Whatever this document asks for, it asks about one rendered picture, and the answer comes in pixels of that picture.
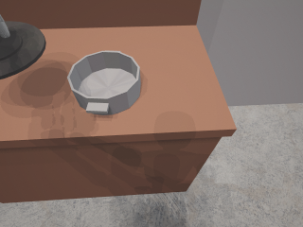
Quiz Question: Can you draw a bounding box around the lid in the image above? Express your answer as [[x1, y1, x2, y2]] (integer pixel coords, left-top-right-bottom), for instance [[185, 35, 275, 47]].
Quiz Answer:
[[0, 21, 46, 79]]

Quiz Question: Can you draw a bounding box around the left robot hand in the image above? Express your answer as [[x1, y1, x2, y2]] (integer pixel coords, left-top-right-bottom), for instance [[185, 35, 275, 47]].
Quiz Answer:
[[0, 14, 10, 38]]

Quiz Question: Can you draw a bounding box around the table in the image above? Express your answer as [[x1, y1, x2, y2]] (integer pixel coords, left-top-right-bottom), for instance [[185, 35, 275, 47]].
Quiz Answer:
[[0, 0, 237, 203]]

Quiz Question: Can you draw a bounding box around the pot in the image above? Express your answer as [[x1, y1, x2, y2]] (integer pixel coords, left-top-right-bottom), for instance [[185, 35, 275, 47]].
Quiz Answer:
[[67, 50, 141, 115]]

